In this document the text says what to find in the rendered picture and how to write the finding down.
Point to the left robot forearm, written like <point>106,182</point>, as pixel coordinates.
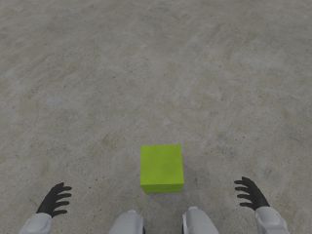
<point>40,223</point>

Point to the right robot shin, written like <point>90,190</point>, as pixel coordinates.
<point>193,208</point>

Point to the right robot hand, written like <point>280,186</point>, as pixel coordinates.
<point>256,197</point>

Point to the left robot hand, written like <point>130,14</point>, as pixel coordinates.
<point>50,202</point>

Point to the robot left thigh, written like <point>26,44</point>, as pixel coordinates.
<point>127,223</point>

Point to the right robot forearm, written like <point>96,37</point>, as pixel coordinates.
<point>269,221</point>

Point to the carton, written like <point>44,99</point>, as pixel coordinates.
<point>161,169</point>

